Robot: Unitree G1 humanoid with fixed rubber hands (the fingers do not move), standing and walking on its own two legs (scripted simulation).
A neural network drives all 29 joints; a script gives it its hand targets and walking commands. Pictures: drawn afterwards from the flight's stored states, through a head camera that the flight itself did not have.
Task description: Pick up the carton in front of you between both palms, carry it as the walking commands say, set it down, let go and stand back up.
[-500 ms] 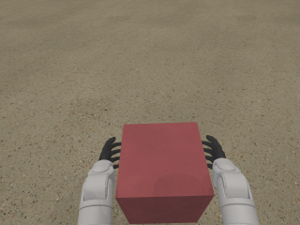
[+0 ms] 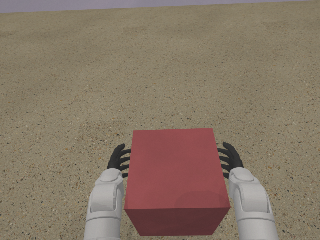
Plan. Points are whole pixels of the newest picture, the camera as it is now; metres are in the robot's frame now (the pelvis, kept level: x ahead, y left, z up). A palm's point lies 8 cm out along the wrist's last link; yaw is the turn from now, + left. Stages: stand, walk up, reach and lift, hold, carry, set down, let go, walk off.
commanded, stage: carry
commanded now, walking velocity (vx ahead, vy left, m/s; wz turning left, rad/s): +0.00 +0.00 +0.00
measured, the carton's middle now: (174, 185) +0.30 +0.00 -0.04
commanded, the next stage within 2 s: hold in 1.80 s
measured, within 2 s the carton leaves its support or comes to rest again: neither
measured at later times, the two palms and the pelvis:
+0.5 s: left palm (108, 177) +0.29 +0.17 +0.03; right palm (228, 176) +0.29 -0.13 +0.03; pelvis +0.00 +0.02 -0.01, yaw +0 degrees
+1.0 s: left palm (102, 194) +0.24 +0.17 +0.04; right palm (232, 192) +0.24 -0.13 +0.04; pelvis -0.05 +0.02 +0.00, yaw +0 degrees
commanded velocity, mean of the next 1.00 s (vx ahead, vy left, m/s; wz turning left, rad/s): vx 0.00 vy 0.00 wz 0.00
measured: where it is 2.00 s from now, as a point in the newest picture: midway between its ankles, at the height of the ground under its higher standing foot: outside the picture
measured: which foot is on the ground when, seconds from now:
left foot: down 0.00-1.00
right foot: down 0.00-1.00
